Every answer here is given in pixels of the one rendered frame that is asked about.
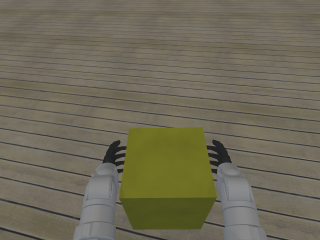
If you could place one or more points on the robot left forearm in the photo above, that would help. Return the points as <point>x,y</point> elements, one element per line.
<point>99,205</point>

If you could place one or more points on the left robot hand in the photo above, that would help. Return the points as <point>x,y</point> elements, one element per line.
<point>110,156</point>

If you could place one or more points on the carton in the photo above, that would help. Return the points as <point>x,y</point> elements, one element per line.
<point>167,181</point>

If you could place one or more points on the robot right forearm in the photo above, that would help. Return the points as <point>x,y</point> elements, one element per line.
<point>241,221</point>

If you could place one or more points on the right robot hand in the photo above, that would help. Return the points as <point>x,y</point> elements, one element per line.
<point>222,155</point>

